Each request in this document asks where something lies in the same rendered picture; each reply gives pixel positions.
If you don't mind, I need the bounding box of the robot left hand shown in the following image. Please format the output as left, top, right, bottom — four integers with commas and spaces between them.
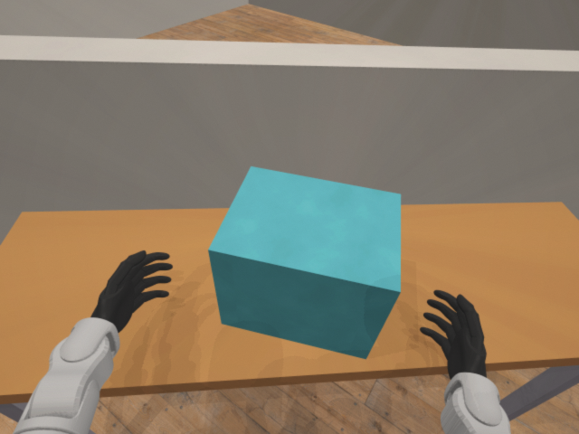
91, 250, 173, 333

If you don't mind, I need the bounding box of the table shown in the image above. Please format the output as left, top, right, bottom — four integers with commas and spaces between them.
0, 202, 579, 434

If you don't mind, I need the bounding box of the robot right hand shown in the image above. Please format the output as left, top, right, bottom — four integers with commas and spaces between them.
420, 290, 487, 379

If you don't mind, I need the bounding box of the carton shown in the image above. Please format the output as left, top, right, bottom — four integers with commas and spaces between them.
208, 166, 401, 359

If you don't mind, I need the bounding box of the left robot forearm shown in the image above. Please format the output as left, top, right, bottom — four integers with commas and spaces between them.
13, 317, 120, 434

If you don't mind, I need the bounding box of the right robot forearm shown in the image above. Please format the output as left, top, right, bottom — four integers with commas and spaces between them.
441, 373, 511, 434

